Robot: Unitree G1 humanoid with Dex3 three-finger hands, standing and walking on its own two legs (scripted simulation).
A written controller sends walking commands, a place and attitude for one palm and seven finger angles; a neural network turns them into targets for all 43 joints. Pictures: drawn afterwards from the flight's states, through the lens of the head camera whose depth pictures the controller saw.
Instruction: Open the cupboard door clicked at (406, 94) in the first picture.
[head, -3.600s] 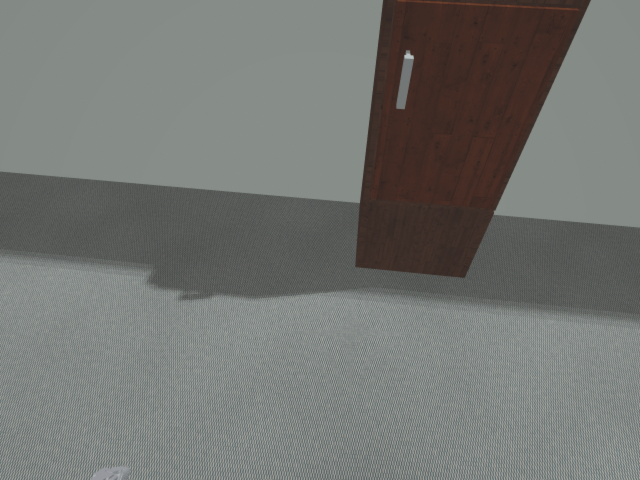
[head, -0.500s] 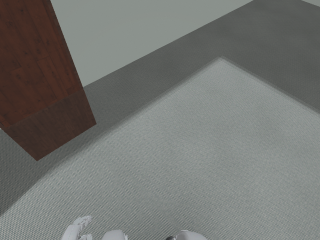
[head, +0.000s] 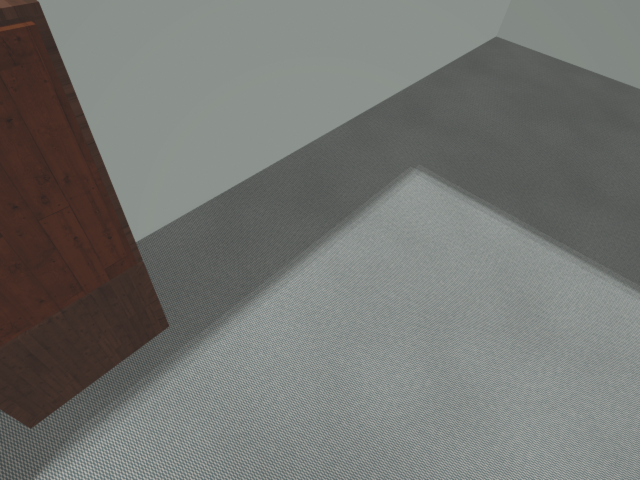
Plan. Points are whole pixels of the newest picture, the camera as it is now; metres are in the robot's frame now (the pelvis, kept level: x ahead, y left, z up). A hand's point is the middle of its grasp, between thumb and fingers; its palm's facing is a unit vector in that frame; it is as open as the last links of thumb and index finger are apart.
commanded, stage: turn to face it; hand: left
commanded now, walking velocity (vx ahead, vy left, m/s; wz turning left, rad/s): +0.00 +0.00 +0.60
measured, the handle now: out of the picture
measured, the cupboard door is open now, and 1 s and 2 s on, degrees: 0 0 0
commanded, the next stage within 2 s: take the last steps up to it in 1.42 s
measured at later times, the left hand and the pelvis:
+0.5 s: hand out of the picture +0.08 +0.15 -0.15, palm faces +0.33 -0.91 -0.26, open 7.3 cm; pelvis +0.05 -0.05 -0.01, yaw +18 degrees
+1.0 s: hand out of the picture -0.03 +0.23 -0.18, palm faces +0.59 -0.78 -0.22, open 7.4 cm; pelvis +0.03 +0.00 +0.00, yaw +34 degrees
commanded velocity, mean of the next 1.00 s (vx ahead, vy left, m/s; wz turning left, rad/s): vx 0.00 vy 0.00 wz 0.59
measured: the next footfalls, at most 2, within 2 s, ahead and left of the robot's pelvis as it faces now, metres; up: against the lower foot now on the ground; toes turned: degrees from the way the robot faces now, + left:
right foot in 0.26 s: +0.10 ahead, -0.13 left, +0.00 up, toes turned +2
left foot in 0.74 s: +0.05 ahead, +0.10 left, +0.00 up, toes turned +36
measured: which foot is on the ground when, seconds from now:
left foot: down 0.00-0.26, up 0.28-0.72, down 0.74-1.00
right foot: up 0.00-0.24, down 0.26-0.74, up 0.76-1.00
